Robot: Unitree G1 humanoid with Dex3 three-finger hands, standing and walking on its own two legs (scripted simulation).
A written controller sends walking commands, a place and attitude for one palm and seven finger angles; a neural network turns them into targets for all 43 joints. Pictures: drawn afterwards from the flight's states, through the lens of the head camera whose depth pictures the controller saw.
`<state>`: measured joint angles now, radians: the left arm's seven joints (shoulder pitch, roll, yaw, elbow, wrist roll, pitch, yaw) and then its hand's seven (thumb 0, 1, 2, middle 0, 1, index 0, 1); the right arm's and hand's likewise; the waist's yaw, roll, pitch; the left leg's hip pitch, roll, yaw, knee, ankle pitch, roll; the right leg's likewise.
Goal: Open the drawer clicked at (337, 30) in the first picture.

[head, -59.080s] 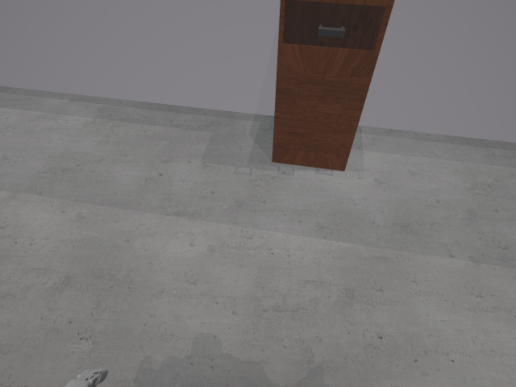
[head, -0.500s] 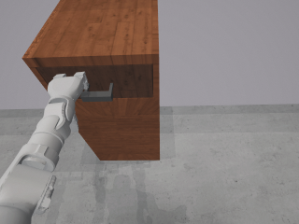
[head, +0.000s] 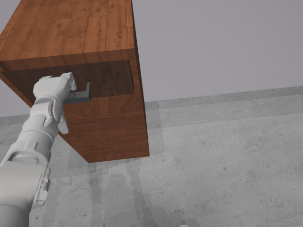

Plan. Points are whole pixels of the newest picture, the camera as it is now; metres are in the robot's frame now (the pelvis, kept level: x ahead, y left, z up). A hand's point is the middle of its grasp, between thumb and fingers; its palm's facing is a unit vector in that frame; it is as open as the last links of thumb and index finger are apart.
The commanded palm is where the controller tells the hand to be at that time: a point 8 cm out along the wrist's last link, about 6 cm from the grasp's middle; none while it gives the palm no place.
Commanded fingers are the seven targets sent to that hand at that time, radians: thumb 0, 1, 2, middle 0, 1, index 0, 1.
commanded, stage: lower the fingers behind the handle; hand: left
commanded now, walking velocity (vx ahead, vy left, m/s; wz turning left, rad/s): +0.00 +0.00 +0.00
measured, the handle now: (75, 92) +0.53 +0.24 +0.01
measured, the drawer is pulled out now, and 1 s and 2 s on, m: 0.00 0.00 0.00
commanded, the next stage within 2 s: lift the fingers back up to retry in 1.28 s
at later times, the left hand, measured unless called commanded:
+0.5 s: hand (64, 105) +0.47 +0.25 +0.02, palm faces -0.08 +0.00 -1.00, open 13.8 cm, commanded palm +0.45 +0.25 +0.07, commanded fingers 0.00 -0.50 0.30 -0.30 -1.20 -0.30 -1.20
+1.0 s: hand (65, 105) +0.47 +0.25 +0.01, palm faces -0.03 +0.04 -1.00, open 13.8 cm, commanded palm +0.45 +0.25 +0.04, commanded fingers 0.00 -0.50 0.30 -0.30 -1.20 -0.30 -1.20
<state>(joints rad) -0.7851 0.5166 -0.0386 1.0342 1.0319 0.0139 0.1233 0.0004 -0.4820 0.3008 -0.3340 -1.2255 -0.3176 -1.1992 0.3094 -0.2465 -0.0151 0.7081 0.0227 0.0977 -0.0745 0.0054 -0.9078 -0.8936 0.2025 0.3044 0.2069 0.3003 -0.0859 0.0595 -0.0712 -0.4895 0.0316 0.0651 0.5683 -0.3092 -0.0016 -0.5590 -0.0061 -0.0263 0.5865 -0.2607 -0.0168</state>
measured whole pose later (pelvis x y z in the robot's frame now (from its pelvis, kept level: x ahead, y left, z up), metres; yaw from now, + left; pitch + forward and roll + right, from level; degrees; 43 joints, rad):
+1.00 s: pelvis -0.02 +0.02 -0.02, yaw +0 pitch +19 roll -1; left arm -0.87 0.48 -0.09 1.11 1.09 -0.01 0.35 0.00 -0.48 0.30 -0.26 -1.32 -0.32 -1.20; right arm 0.35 -0.27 -0.05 0.73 -0.01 0.06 -0.01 0.00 -0.91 -0.89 0.20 0.30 0.21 0.30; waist -0.09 0.04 -0.13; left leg -0.72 0.02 0.06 0.78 -0.38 0.03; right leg -0.76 -0.02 -0.03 0.74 -0.30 0.01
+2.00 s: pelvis +0.01 +0.02 +0.00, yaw -1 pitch +15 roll -1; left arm -0.78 0.50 -0.03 0.96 1.05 -0.01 0.24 0.00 -0.48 0.30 -0.32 -1.20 -0.33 -1.21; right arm 0.33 -0.27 -0.05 0.72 0.02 0.08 -0.02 0.00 -0.91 -0.89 0.20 0.30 0.21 0.30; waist -0.08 0.07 -0.12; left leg -0.54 0.02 0.07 0.64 -0.36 0.02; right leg -0.59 -0.01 -0.02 0.61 -0.28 0.01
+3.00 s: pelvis -0.01 +0.00 +0.00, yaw +0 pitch +12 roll +0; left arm -0.76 0.51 -0.05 0.97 1.06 0.00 0.24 0.00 -0.48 0.30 -0.32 -1.20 -0.32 -1.20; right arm 0.29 -0.27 -0.05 0.72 0.02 0.07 -0.04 0.01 -0.91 -0.89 0.20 0.30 0.20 0.30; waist -0.06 0.06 -0.08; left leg -0.47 0.03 0.06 0.57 -0.30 0.00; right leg -0.53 -0.01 -0.03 0.58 -0.25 -0.01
